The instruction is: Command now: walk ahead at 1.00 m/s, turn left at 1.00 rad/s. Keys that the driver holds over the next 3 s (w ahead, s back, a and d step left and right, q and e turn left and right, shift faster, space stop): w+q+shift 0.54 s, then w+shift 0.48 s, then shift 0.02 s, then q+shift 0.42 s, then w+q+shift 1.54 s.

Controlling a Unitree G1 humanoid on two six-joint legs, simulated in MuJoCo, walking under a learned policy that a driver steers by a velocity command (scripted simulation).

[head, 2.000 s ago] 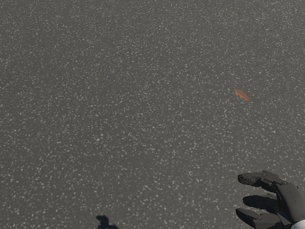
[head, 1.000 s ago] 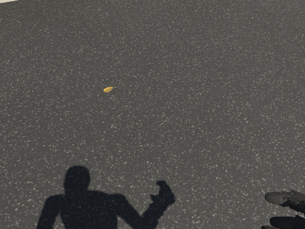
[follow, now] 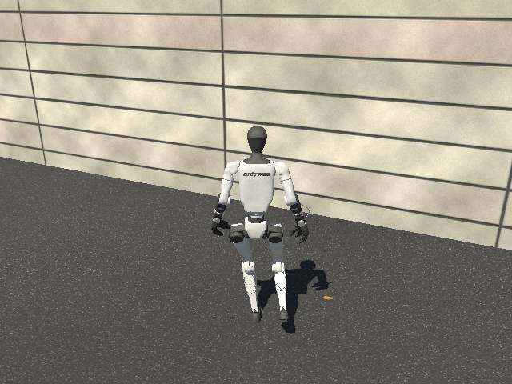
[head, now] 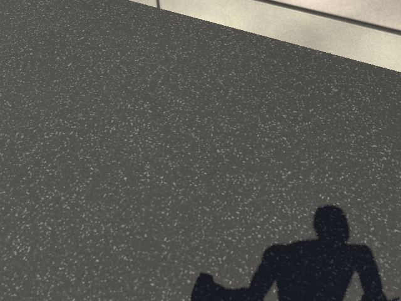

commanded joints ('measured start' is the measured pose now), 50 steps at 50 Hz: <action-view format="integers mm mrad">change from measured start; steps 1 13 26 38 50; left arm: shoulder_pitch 43 -13 133 265 -176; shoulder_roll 169 226 113 170 74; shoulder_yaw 33 52 52 41 -8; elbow -81 -143 73 -19 -94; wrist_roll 32 -21 -21 -51 -20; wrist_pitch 21 9 -48 -10 13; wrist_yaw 4 13 -9 3 -53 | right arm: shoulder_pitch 29 89 -254 109 103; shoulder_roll -146 -241 1 -280 -86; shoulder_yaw -40 -73 37 -57 -11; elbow -66 -17 -233 -92 46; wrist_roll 13 16 -15 -26 32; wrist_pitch -60 -81 -5 -14 -136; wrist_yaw -20 3 79 4 6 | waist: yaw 35 62 -34 -111 -28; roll -91 16 -84 205 -3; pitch -61 -196 3 -491 55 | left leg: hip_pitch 191 204 -429 923 70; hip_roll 292 207 315 555 272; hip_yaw -525 -452 -75 -776 -172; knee -389 -36 574 -188 -627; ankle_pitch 149 809 147 36 376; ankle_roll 181 -23 -88 231 49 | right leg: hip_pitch -270 320 247 -380 -112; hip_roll -45 123 -169 95 -27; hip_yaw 6 -49 -138 -83 -126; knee -145 -829 -1221 254 -692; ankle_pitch -72 251 430 -140 503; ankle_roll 27 -37 -88 -74 -68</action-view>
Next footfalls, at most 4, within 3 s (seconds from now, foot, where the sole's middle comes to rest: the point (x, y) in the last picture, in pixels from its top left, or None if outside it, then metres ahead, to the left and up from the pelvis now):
0.28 right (264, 279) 0.51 -0.15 -0.75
0.72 left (152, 204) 0.78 0.23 -0.75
1.14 right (121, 113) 1.24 0.41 -0.75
1.58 left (57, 131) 1.14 0.67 -0.75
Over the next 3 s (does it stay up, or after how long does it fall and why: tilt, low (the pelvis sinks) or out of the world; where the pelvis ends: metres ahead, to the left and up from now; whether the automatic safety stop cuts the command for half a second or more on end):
stays up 1.02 1.59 0.01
